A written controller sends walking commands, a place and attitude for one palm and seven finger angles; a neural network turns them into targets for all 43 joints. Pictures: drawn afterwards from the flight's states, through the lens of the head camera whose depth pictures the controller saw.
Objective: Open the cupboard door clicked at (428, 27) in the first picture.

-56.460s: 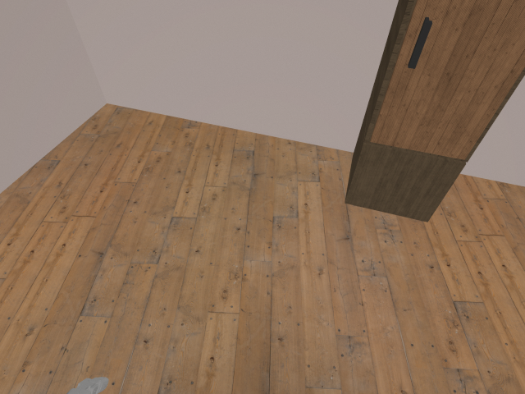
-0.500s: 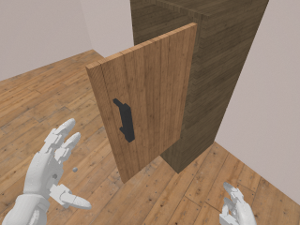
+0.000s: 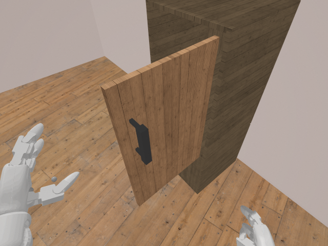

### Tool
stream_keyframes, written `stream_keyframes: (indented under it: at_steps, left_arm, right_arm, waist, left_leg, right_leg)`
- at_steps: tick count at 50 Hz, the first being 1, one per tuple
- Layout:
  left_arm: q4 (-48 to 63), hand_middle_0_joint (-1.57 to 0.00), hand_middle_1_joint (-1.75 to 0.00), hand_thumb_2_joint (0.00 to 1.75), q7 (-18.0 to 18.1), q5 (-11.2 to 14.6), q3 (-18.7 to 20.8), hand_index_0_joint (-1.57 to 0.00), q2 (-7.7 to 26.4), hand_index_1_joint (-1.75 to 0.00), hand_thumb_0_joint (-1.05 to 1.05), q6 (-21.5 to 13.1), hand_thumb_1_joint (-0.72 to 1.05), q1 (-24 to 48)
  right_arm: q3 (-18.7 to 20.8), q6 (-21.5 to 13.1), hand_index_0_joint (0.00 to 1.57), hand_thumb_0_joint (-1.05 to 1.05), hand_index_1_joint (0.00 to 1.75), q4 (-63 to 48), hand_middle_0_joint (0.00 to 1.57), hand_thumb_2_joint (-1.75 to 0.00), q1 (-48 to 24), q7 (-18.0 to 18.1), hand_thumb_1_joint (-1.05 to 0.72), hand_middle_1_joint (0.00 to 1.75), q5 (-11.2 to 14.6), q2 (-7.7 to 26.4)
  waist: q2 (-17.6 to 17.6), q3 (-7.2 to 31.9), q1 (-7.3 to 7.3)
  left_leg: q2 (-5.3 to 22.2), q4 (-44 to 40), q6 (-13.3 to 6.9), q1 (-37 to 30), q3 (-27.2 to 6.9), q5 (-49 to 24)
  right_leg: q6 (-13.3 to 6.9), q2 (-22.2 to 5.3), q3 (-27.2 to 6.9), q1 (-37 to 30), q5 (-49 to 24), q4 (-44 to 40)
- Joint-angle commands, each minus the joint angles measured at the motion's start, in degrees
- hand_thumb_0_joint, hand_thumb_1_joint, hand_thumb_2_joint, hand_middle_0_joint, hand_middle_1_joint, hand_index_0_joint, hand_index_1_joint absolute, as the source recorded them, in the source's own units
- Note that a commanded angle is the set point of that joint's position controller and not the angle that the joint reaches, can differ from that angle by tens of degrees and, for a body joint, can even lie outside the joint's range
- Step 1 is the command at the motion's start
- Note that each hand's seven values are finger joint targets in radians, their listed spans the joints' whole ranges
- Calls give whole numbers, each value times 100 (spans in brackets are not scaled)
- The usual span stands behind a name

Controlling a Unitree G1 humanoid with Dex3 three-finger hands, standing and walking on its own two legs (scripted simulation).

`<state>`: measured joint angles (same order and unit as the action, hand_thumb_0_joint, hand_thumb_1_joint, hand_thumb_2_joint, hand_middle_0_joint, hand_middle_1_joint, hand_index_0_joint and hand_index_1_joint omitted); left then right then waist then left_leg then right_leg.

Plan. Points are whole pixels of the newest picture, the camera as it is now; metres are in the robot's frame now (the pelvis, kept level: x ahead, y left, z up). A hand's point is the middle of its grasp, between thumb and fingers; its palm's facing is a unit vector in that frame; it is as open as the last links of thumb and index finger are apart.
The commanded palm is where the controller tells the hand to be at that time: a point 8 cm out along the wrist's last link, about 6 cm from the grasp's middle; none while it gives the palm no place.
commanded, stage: draw the hand back to the body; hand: left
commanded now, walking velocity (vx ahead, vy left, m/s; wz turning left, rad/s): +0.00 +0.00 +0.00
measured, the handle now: (140, 141) +0.36 +0.12 +0.07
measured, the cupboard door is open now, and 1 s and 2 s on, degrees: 92 92 92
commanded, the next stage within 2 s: step back with the hand held close in 0.60 s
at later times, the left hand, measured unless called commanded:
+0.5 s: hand (47, 173) +0.20 +0.26 +0.14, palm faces +0.45 -0.80 -0.40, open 7.5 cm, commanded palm +0.15 +0.29 +0.16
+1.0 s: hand (43, 181) +0.18 +0.25 +0.15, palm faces +0.32 -0.80 -0.51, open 7.4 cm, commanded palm +0.12 +0.30 +0.17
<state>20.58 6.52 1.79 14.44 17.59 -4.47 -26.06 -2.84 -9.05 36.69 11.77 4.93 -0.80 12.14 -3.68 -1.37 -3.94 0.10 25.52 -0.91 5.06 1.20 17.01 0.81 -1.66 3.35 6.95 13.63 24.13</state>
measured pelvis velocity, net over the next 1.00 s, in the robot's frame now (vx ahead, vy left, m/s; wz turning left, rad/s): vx -0.03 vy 0.00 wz -0.02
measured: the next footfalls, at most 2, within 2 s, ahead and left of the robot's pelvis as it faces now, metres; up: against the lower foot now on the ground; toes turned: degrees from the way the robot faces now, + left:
right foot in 1.66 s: -0.15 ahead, -0.11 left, +0.00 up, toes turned +1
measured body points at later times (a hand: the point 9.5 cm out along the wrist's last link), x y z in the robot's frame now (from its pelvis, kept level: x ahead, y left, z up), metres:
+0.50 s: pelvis +0.01 -0.01 +0.00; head +0.00 -0.03 +0.45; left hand +0.17 +0.30 +0.17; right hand +0.20 -0.23 -0.08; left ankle -0.03 +0.11 -0.74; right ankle +0.00 -0.13 -0.74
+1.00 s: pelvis -0.03 +0.00 +0.00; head +0.01 -0.01 +0.45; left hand +0.16 +0.29 +0.18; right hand +0.16 -0.24 -0.08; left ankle -0.03 +0.11 -0.74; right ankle +0.00 -0.13 -0.74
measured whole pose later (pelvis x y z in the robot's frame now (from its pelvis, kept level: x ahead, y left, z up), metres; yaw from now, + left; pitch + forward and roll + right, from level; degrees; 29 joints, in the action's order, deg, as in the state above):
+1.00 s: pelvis -0.03 +0.00 +0.00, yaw -1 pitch +1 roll -1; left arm 26.4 5.4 2.4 21.5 21.6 -8.2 -31.4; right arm 0.4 -1.4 32.5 8.3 4.5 0.0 13.8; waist -3.2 -2.8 -0.8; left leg 0.6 25.4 -1.1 12.0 2.4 14.1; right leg 1.0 -1.1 2.2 13.4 9.1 21.9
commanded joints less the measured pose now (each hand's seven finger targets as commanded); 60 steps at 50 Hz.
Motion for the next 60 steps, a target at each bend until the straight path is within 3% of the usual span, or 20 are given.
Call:
stream_keyframes:
  at_steps: [1, 11, 15, 19, 23, 29, 35, 36, 37, 38, 39, 40, 42, 44, 47, 50, 55, 58, 60]
  left_arm:
    - [1226, -19, -30, 75, 114, -7, 757, -19, 966, -30, 0, -423, 55, 507]
    - [1302, -20, -30, 90, 110, 60, 1271, -20, 1268, -30, 0, -441, 90, 621]
    - [1050, -20, -30, 90, 58, 63, 1007, -20, 998, -30, 0, -383, 90, 562]
    - [1007, -20, -30, 90, 60, 75, 1074, -20, 1097, -30, 0, -396, 90, 604]
    - [1292, -20, -30, 90, 86, 59, 1172, -20, 1238, -30, 0, -438, 90, 682]
    - [1272, -20, -30, 90, 99, 45, 1179, -20, 1226, -30, 0, -436, 90, 611]
    - [929, -20, -30, 90, 52, 88, 1123, -20, 1113, -30, 0, -431, 90, 565]
    - [1729, -20, -30, 90, 69, 82, 1222, -20, 1347, -30, 0, -532, 90, 1057]
    - [1874, -20, -30, 90, 160, -1, 2110, -20, 2266, -30, 0, -821, 90, 1975]
    - [1195, -20, -30, 90, 70, 49, 1613, -20, 1553, -30, 0, -804, 90, 838]
    - [988, -20, -30, 90, 26, 53, 1446, -20, 1360, -30, 0, -715, 90, 230]
    - [1112, -20, -30, 90, -6, 47, 1319, -20, 1263, -30, 0, -684, 90, 139]
    - [1349, -20, -30, 90, 2, 47, 1327, -20, 1259, -30, 0, -747, 90, -53]
    - [1445, -20, -30, 90, 28, 63, 1375, -20, 1294, -30, 0, -746, 90, -341]
    - [1670, -20, -30, 90, 96, 78, 1652, -20, 1551, -30, 0, -746, 90, -597]
    - [1923, -20, -30, 90, 137, 93, 1757, -20, 1636, -30, 0, -772, 90, -652]
    - [2097, -20, -30, 90, 200, 54, 1770, -20, 1616, -30, 0, -828, 90, -666]
    - [2054, -20, -30, 90, 216, -8, 1712, -20, 1526, -30, 0, -874, 90, -555]
    - [1946, -20, -30, 90, 234, -67, 1695, -20, 1462, -30, 0, -915, 90, -440]
  right_arm:
    - [292, -235, 20, 0, 30, -896, 20, -90, -732, 40, -90, 30, 13, 606]
    - [364, -114, 20, 0, 30, -829, 20, -90, -740, 9, -90, 30, 3, 615]
    - [384, -66, 20, 0, 30, -815, 20, -90, -742, -13, -90, 30, 6, 640]
    - [407, -35, 20, 0, 30, -835, 20, -90, -781, -2, -90, 30, 6, 646]
    - [396, -58, 20, 0, 30, -844, 20, -90, -818, 7, -90, 30, -15, 612]
    - [388, -106, 20, 0, 30, -801, 20, -90, -812, 8, -90, 30, -15, 589]
    - [407, -56, 20, 0, 30, -776, 20, -90, -831, 5, -90, 30, 1, 596]
    - [414, -114, 20, 0, 30, -874, 20, -90, -923, -2, -90, 30, 9, 605]
    - [241, 4, 20, 0, 30, -1103, 20, -90, -833, -8, -90, 30, 118, 582]
    - [359, 94, 20, 0, 30, -975, 20, -90, -797, 33, -90, 30, 66, 591]
    - [403, 175, 20, 0, 30, -1018, 20, -90, -836, 10, -90, 30, 50, 640]
    - [428, 244, 20, 0, 30, -1074, 20, -90, -823, -18, -90, 30, 52, 707]
    - [456, 318, 20, 0, 30, -1119, 20, -90, -857, -2, -90, 30, 38, 728]
    - [498, 397, 20, 0, 30, -1185, 20, -90, -799, -2, -90, 30, 57, 762]
    - [550, 512, 20, 0, 30, -1277, 20, -90, -773, 23, -90, 30, 80, 749]
    - [590, 576, 20, 0, 30, -1406, 20, -90, -772, 46, -90, 30, 117, 723]
    - [606, 544, 20, 0, 30, -1490, 20, -90, -748, 71, -90, 30, 112, 769]
    - [598, 470, 20, 0, 30, -1497, 20, -90, -739, 66, -90, 30, 109, 791]
    - [604, 420, 20, 0, 30, -1496, 20, -90, -689, 48, -90, 30, 107, 836]
  waist:
    - [-10, 477, -8]
    - [-59, 572, -37]
    - [61, 417, 2]
    - [248, 413, -12]
    - [-44, 650, -44]
    - [-135, 475, -29]
    - [212, 267, -20]
    - [-98, 637, -44]
    - [-345, -192, 232]
    - [363, -29, 246]
    - [600, 5, 237]
    - [547, 162, 264]
    - [127, 504, 273]
    - [28, 864, 291]
    - [193, 1269, 276]
    - [343, 1285, 287]
    - [-108, 1051, 256]
    - [-248, 762, 263]
    - [-316, 510, 291]
  left_leg:
    - [125, -557, 86, 192, -122, -1883]
    - [123, -544, 80, -46, -48, -2457]
    - [134, -574, 54, -75, -14, -2402]
    - [109, -628, 16, -51, -14, -2008]
    - [70, -593, 27, -130, -13, -2139]
    - [73, -601, 37, -125, 13, -2129]
    - [88, -677, -1, -31, 17, -1780]
    - [63, -619, -15, -187, 15, -1799]
    - [94, -530, -36, 440, -76, -1211]
    - [152, -383, -68, 509, -169, -1166]
    - [143, -301, -89, 391, -98, -1217]
    - [138, -241, -71, 351, -74, -1279]
    - [166, -228, -52, 431, -71, -1572]
    - [253, -189, -30, 418, -52, -1936]
    - [310, -132, 2, 485, -123, -2402]
    - [361, -104, 12, 672, -160, -2451]
    - [549, -391, -48, 1208, -348, -2116]
    - [720, -666, -207, 1976, -476, -1032]
    - [803, -833, -321, 2695, -532, 222]
  right_leg:
    - [-200, 122, -35, -519, -1207, -298]
    - [-178, 128, -75, -690, -1719, -413]
    - [-147, 130, -50, -582, -1678, -477]
    - [-140, 133, -71, -575, -1460, -545]
    - [-157, 115, -107, -724, -1614, -523]
    - [-155, 134, -104, -631, -1599, -590]
    - [-135, 146, -109, -528, -1307, -685]
    - [-133, 126, -179, -638, -1358, -671]
    - [-174, -100, -531, -7, -1457, -889]
    - [-159, -213, -473, 72, -1537, -864]
    - [-154, -229, -542, 229, -1620, -922]
    - [-149, -263, -513, 208, -1681, -881]
    - [-159, -324, -423, 40, -1948, -661]
    - [-134, -310, -407, -66, -2250, -429]
    - [-119, -283, -343, -288, -2669, -138]
    - [-95, -257, -337, -238, -2746, 80]
    - [-26, -76, -243, -171, -2044, 522]
    - [11, -23, -272, -311, -1426, 861]
    - [8, -15, -351, -490, -1105, 1047]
